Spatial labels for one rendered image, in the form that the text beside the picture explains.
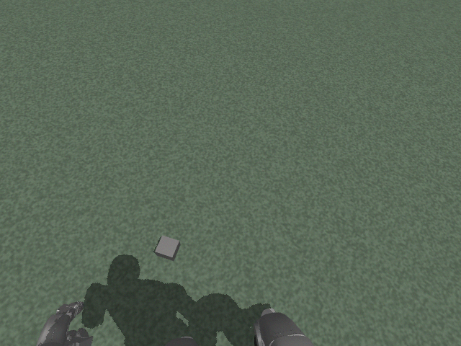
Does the small box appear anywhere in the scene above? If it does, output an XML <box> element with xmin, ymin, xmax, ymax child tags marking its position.
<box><xmin>155</xmin><ymin>235</ymin><xmax>181</xmax><ymax>261</ymax></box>

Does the left robot hand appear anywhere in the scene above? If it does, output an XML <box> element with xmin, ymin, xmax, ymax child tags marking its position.
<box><xmin>36</xmin><ymin>301</ymin><xmax>93</xmax><ymax>346</ymax></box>

